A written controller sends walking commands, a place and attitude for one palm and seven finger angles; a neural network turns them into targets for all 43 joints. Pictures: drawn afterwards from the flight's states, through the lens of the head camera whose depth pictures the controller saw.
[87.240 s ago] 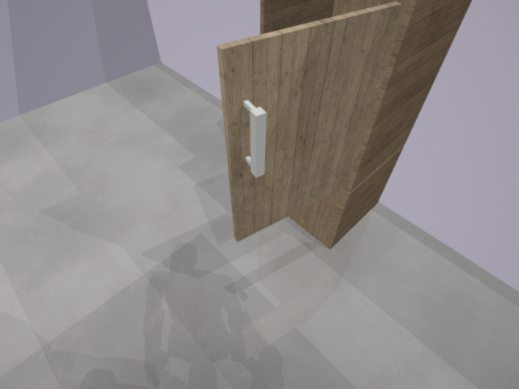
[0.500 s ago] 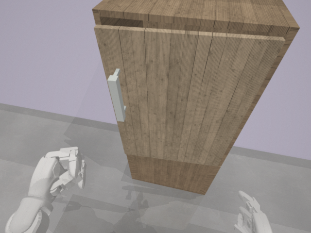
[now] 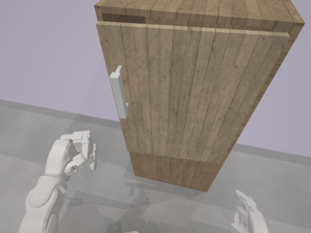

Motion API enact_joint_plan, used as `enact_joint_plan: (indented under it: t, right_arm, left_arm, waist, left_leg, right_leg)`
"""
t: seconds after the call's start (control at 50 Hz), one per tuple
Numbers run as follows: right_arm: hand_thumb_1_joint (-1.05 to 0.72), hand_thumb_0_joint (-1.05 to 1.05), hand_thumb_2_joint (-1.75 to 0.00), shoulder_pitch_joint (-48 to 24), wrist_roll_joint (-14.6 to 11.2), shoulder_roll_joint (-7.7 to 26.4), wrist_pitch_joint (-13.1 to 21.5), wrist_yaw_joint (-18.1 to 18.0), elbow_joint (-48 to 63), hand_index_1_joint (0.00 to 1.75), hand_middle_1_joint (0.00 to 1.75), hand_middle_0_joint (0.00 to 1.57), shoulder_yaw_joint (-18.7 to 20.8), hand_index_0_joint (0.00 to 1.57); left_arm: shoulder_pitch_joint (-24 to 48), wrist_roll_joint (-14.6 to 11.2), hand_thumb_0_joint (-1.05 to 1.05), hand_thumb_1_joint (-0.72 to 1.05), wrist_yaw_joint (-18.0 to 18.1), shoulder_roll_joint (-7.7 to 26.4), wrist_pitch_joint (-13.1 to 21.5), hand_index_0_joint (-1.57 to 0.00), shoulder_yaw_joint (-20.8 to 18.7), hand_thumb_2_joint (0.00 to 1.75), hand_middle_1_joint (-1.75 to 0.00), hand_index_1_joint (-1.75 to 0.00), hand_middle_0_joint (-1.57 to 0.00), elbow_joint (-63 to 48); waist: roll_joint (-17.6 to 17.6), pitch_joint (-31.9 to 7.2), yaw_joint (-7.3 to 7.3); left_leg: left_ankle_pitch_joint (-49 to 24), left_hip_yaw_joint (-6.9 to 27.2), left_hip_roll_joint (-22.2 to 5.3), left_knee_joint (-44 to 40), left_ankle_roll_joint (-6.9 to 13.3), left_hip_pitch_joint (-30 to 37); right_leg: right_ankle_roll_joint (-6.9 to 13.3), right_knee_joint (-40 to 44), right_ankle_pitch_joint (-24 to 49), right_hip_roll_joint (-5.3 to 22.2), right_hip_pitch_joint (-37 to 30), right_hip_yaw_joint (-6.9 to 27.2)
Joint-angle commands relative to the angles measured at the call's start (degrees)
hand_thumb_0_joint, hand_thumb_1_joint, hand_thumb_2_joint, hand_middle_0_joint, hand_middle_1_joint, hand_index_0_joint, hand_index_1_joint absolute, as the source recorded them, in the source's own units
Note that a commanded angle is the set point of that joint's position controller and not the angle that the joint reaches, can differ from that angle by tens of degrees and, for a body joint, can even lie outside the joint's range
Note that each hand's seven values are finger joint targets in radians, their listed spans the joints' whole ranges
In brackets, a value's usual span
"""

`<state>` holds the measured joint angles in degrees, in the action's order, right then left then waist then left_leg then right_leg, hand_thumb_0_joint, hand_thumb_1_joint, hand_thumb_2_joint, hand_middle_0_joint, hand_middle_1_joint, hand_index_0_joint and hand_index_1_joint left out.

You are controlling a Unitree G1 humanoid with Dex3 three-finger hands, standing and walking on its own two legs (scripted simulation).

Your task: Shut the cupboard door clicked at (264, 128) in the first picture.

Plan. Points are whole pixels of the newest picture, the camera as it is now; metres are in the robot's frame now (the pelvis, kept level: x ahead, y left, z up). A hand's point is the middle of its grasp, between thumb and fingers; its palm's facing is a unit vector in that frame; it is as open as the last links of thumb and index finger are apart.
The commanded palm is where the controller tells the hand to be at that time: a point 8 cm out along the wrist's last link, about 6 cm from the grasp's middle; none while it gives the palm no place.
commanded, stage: bring the fist close to the handle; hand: left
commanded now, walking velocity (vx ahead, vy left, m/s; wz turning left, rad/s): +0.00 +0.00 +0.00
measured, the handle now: (121, 93) +0.48 +0.14 +0.09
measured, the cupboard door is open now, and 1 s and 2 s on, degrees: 4 4 0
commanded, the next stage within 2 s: push the door shut along its arc in 1.12 s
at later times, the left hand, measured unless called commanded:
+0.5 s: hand (115, 129) +0.34 +0.13 +0.09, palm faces -0.10 -0.99 -0.03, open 3.1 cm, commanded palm +0.33 +0.18 +0.09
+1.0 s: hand (125, 114) +0.40 +0.12 +0.09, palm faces -0.07 -1.00 -0.03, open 3.1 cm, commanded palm +0.37 +0.17 +0.09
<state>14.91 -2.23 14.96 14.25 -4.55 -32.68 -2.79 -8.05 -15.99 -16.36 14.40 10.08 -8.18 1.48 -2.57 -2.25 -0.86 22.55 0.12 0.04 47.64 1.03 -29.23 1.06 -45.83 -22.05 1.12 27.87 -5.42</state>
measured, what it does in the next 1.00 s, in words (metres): stands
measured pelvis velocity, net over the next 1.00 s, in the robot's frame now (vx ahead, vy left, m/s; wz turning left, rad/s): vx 0.01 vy -0.01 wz -0.04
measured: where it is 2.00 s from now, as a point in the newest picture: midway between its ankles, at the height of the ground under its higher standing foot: outside the picture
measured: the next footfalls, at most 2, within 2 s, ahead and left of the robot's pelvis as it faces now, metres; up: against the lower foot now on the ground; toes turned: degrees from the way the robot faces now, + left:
none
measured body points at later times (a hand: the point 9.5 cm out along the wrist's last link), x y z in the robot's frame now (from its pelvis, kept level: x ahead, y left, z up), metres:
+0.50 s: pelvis +0.01 +0.00 +0.00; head +0.03 -0.01 +0.45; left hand +0.34 +0.19 +0.10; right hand +0.15 -0.24 -0.09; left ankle +0.02 +0.11 -0.70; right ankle +0.02 -0.11 -0.70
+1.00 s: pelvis +0.01 -0.01 +0.01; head +0.04 -0.03 +0.45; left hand +0.40 +0.17 +0.09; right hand +0.10 -0.27 -0.11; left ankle +0.02 +0.11 -0.70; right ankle +0.02 -0.11 -0.70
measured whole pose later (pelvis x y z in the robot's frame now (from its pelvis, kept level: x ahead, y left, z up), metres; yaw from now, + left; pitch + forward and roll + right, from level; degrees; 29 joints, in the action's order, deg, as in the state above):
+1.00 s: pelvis +0.01 -0.01 +0.01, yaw -3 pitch +7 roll +0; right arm 17.9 -1.7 15.0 4.4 -2.1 -36.1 -0.5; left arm 23.0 -10.3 -8.1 12.7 15.1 -9.0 35.9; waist -1.5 -2.6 2.5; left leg 20.8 -2.4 -0.9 43.3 0.3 -29.4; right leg 1.8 -43.7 -20.5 0.0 30.2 -2.9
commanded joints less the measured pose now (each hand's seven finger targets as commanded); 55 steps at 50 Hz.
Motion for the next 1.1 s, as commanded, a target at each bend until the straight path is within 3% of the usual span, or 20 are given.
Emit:
enact_joint_plan:
  t: [0.0, 0.04, 0.1, 0.14, 0.18, 0.24, 0.28, 0.34, 0.42, 0.44, 0.48, 0.54, 0.58, 0.7, 0.74, 0.78, 0.82, 0.86, 0.96, 1.08]
  right_arm:
    - [-0.9, 0.0, -0.9, -3.36, -0.24, 6.64, 2.74, -0.46, 8.38, 0.3, 0.3, 0.2, 2.91, 0.2]
    - [-0.9, 0.0, -0.9, -3.17, 0.02, 6.93, 2.13, -0.19, 8.25, 0.3, 0.3, 0.2, 2.93, 0.2]
    - [-0.9, 0.0, -0.9, -3.52, -0.05, 6.36, 1.52, 0.42, 8.64, 0.3, 0.3, 0.2, 3.11, 0.2]
    - [-0.9, 0.0, -0.9, -3.02, 0.18, 6.64, 0.92, 0.62, 8.18, 0.3, 0.3, 0.2, 3.22, 0.2]
    - [-0.9, 0.0, -0.9, -3.54, 0.15, 6.24, 0.56, 0.93, 8.17, 0.3, 0.3, 0.2, 3.1, 0.2]
    - [-0.9, 0.0, -0.9, -3.08, 0.2, 6.6, -0.16, 0.88, 7.42, 0.3, 0.3, 0.2, 3.34, 0.2]
    - [-0.9, 0.0, -0.9, -3.28, 0.05, 6.4, -0.23, 0.96, 7.2, 0.3, 0.3, 0.2, 3.38, 0.2]
    - [-0.9, 0.0, -0.9, -2.67, 0.14, 6.69, -0.71, 0.92, 6.36, 0.3, 0.3, 0.2, 3.62, 0.2]
    - [-0.9, 0.0, -0.9, -2.37, 0.18, 6.54, -1.46, 1.15, 5.71, 0.3, 0.3, 0.2, 3.66, 0.2]
    - [-0.9, 0.0, -0.9, -1.91, 0.2, 6.82, -1.82, 1.08, 5.27, 0.3, 0.3, 0.2, 3.85, 0.2]
    - [-0.9, 0.0, -0.9, -2.16, 0.2, 6.47, -2.37, 1.35, 5.31, 0.3, 0.3, 0.2, 3.65, 0.2]
    - [-0.9, 0.0, -0.9, -1.49, 0.34, 6.82, -3.43, 1.3, 4.61, 0.3, 0.3, 0.2, 3.88, 0.2]
    - [-0.9, 0.0, -0.9, -1.57, 0.18, 6.51, -3.81, 1.45, 4.49, 0.3, 0.3, 0.2, 3.9, 0.2]
    - [-0.9, 0.0, -0.9, -0.11, 0.35, 6.65, -5.11, 1.75, 3.23, 0.3, 0.3, 0.2, 4.1, 0.2]
    - [-0.9, 0.0, -0.9, 0.69, 0.59, 7.23, -5.91, 1.67, 3.33, 0.3, 0.3, 0.2, 4.45, 0.2]
    - [-0.9, 0.0, -0.9, 0.39, 0.43, 6.78, -6.33, 1.98, 4.07, 0.3, 0.3, 0.2, 4.35, 0.2]
    - [-0.9, 0.0, -0.9, 0.57, 0.36, 6.65, -6.68, 2.15, 4.24, 0.3, 0.3, 0.2, 4.44, 0.2]
    - [-0.9, 0.0, -0.9, 1.12, 0.32, 7.09, -7.09, 2.0, 4.11, 0.3, 0.3, 0.2, 4.66, 0.2]
    - [-0.9, 0.0, -0.9, 1.04, 0.18, 6.8, -7.28, 1.76, 4.3, 0.3, 0.3, 0.2, 4.87, 0.2]
    - [-0.9, 0.0, -0.9, 1.19, -0.12, 7.07, -7.17, 1.44, 3.34, 0.3, 0.3, 0.2, 4.95, 0.2]
  left_arm:
    - [14.19, 0.16, 0.0, 0.9, 1.97, 6.25, 2.93, -1.3, -2.39, 0.9, -1.5, -1.5, -1.3, -10.39]
    - [13.95, 0.94, 0.0, 0.9, 3.18, 7.58, 2.6, -1.3, -3.64, 0.9, -1.5, -1.5, -1.3, -8.28]
    - [15.81, 1.49, 0.0, 0.9, 4.44, 5.82, 2.74, -1.3, -2.77, 0.9, -1.5, -1.5, -1.3, -7.99]
    - [16.8, 1.93, 0.0, 0.9, 5.21, 6.93, 2.97, -1.3, -3.57, 0.9, -1.5, -1.5, -1.3, -6.79]
    - [20.47, 2.34, 0.0, 0.9, 5.51, 4.86, 3.31, -1.3, -1.43, 0.9, -1.5, -1.5, -1.3, -6.87]
    - [23.06, 2.84, 0.0, 0.9, 6.1, 5.68, 3.61, -1.3, -1.97, 0.9, -1.5, -1.5, -1.3, -4.0]
    - [26.59, 3.01, 0.0, 0.9, 6.09, 4.24, 4.01, -1.3, -0.23, 0.9, -1.5, -1.5, -1.3, -3.76]
    - [29.38, 3.43, 0.0, 0.9, 6.73, 4.39, 4.26, -1.3, -0.16, 0.9, -1.5, -1.5, -1.3, -0.87]
    - [34.27, 3.93, 0.0, 0.9, 7.37, 3.09, 4.32, -1.3, 0.88, 0.9, -1.5, -1.5, -1.3, 2.39]
    - [35.01, 4.29, 0.0, 0.9, 7.83, 4.87, 4.4, -1.3, -0.47, 0.9, -1.5, -1.5, -1.3, 3.82]
    - [37.17, 4.45, 0.0, 0.9, 8.2, 3.36, 4.5, -1.3, 0.6, 0.9, -1.5, -1.5, -1.3, 5.25]
    - [40.45, 4.93, 0.0, 0.9, 9.19, 5.03, 4.76, -1.3, -0.87, 0.9, -1.5, -1.5, -1.3, 9.74]
    - [44.32, 5.11, 0.0, 0.9, 9.4, 3.17, 5.21, -1.3, 0.73, 0.9, -1.5, -1.5, -1.3, 11.08]
    - [52.16, 5.63, 0.0, 0.9, 10.26, 3.76, 6.78, -1.3, 0.1, 0.9, -1.5, -1.5, -1.3, 18.7]
    - [48.45, 5.75, 0.0, 0.9, 10.52, 8.05, 7.07, -1.3, -4.38, 0.9, -1.5, -1.5, -1.3, 22.43]
    - [49.01, 5.6, 0.0, 0.9, 9.8, 6.76, 7.81, -1.3, -3.25, 0.9, -1.5, -1.5, -1.3, 21.27]
    - [49.39, 5.43, 0.0, 0.9, 9.3, 5.47, 8.39, -1.3, -2.16, 0.9, -1.5, -1.5, -1.3, 21.08]
    - [49.01, 5.21, 0.0, 0.9, 9.08, 7.97, 8.69, -1.3, -4.36, 0.9, -1.5, -1.5, -1.3, 22.7]
    - [51.57, 4.72, 0.0, 0.9, 8.1, 7.55, 10.27, -1.3, -3.47, 0.9, -1.5, -1.5, -1.3, 19.34]
    - [52.97, 4.32, 0.0, 0.9, 7.46, 6.13, 10.01, -1.3, -1.9, 0.9, -1.5, -1.5, -1.3, 22.73]
  waist:
    - [1.37, -10.5, 1.22]
    - [3.22, -10.68, 0.63]
    - [1.03, -12.05, 0.3]
    - [4.08, -12.84, 0.59]
    - [1.6, -12.64, 1.03]
    - [3.44, -12.48, 1.33]
    - [0.59, -12.52, 1.83]
    - [2.95, -13.79, 2.23]
    - [2.08, -14.89, 2.37]
    - [4.25, -15.15, 2.46]
    - [1.72, -15.01, 2.27]
    - [4.96, -15.07, 2.43]
    - [2.33, -15.41, 2.87]
    - [3.08, -16.51, 3.61]
    - [5.92, -17.48, 2.03]
    - [3.55, -19.22, 1.84]
    - [2.97, -19.11, 2.2]
    - [6.28, -18.52, 2.34]
    - [1.87, -20.4, 2.69]
    - [3.55, -17.21, 3.74]
  left_leg:
    - [-8.26, 2.01, 0.3, -9.21, 0.0, 5.46]
    - [-9.38, 1.9, 0.14, -9.47, 0.06, 4.92]
    - [-11.07, 1.32, 0.24, -9.82, -0.26, 6.33]
    - [-12.28, 1.09, 0.03, -9.62, -0.09, 6.05]
    - [-12.1, 0.76, 0.25, -9.78, -0.2, 6.52]
    - [-12.32, 0.77, -0.02, -9.74, -0.14, 6.43]
    - [-11.85, 0.73, 0.07, -9.73, -0.24, 7.4]
    - [-12.42, 0.82, -0.08, -9.52, -0.14, 7.82]
    - [-12.92, 0.8, 0.08, -9.65, -0.32, 8.5]
    - [-13.71, 0.8, -0.1, -9.39, -0.15, 8.2]
    - [-13.65, 0.56, 0.11, -9.79, -0.41, 8.11]
    - [-13.4, 0.36, -0.01, -9.51, -0.15, 7.49]
    - [-13.09, 0.1, 0.05, -9.58, -0.33, 7.98]
    - [-12.64, -0.01, 0.21, -9.06, -0.28, 7.03]
    - [-13.55, -0.34, 0.22, -9.07, -0.08, 5.51]
    - [-14.4, -1.07, 0.53, -9.19, -0.09, 5.64]
    - [-14.58, -1.3, 0.49, -9.1, -0.05, 5.96]
    - [-13.89, -1.38, 0.4, -9.17, 0.16, 4.58]
    - [-14.1, -1.69, 0.64, -9.12, 0.36, 6.49]
    - [-10.34, -1.23, 0.62, -9.35, 0.37, 5.67]
  right_leg:
    - [-0.28, 7.52, 7.64, -0.74, -3.32, 2.75]
    - [-0.19, 7.49, 8.39, -0.73, -4.29, 2.76]
    - [0.07, 6.95, 10.83, -0.75, -5.07, 2.55]
    - [-0.12, 7.07, 12.18, -0.79, -6.01, 2.68]
    - [-0.09, 7.11, 12.62, -0.63, -5.6, 2.85]
    - [-0.06, 7.27, 12.72, -0.85, -5.49, 2.85]
    - [0.06, 7.35, 12.58, -0.78, -4.56, 2.96]
    - [-0.02, 7.4, 13.13, -0.92, -4.73, 2.96]
    - [0.06, 7.14, 14.31, -0.86, -4.59, 2.88]
    - [0.01, 7.17, 15.07, -0.92, -5.18, 3.03]
    - [0.12, 7.12, 15.45, -0.73, -5.18, 3.08]
    - [-0.04, 7.55, 15.53, -0.83, -5.4, 3.47]
    - [0.03, 7.42, 15.55, -0.79, -4.63, 3.43]
    - [-0.01, 7.29, 16.09, -0.91, -4.24, 3.85]
    - [-0.05, 7.41, 17.37, -0.83, -6.93, 4.36]
    - [-0.05, 7.27, 19.61, -0.58, -8.51, 4.97]
    - [-0.09, 7.32, 20.14, -0.81, -7.93, 4.84]
    - [-0.43, 7.82, 20.05, -0.74, -8.97, 5.2]
    - [-0.35, 8.02, 20.72, -0.75, -9.2, 5.68]
    - [-0.51, 9.04, 15.78, -0.98, -5.96, 5.41]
